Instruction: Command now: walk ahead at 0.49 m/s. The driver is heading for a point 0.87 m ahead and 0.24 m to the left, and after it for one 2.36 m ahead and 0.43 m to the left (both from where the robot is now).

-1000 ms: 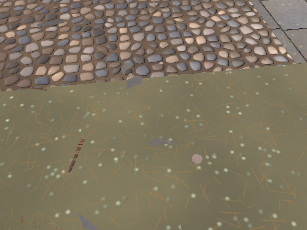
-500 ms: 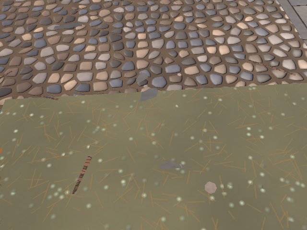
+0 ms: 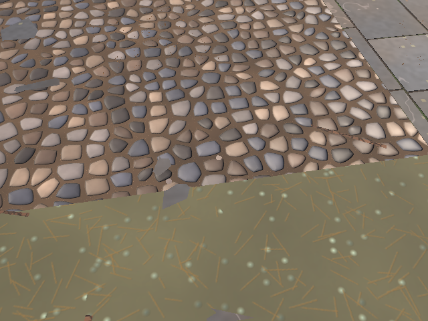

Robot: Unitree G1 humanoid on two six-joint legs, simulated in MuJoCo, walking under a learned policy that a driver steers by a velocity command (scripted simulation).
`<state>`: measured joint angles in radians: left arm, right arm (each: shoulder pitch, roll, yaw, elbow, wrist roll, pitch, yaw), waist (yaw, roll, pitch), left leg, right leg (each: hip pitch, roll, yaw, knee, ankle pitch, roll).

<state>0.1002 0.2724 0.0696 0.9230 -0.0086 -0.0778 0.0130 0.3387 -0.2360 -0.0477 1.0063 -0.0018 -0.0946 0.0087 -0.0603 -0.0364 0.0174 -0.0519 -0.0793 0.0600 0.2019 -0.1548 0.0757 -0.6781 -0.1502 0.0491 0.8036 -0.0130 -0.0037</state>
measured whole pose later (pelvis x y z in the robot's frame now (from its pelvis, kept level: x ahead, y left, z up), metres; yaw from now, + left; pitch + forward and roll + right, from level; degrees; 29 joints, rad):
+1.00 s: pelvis +0.56 +0.02 -0.01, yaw +22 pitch +1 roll +0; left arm 0.10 0.29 0.07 0.82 0.00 -0.12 0.01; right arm 0.27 -0.26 -0.08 0.81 0.01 -0.06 0.02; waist -0.03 -0.02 0.05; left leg -0.23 -0.12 -0.03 0.37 -0.15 0.12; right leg -0.58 -0.10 0.07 1.05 -0.30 0.03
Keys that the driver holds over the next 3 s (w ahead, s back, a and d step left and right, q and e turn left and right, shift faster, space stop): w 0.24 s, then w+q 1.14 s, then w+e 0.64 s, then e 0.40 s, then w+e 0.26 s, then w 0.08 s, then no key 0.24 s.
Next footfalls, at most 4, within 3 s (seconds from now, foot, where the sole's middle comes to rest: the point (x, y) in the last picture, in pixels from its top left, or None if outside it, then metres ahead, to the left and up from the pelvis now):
0.22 right None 0.32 -0.16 -0.79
0.80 left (179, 297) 0.59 0.10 -0.79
1.28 right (198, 208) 0.93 0.03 -0.79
1.74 left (106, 207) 0.95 0.37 -0.79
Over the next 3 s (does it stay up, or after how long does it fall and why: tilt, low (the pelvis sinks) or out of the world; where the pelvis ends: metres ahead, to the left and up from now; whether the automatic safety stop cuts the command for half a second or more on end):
stays up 1.31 0.32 -0.01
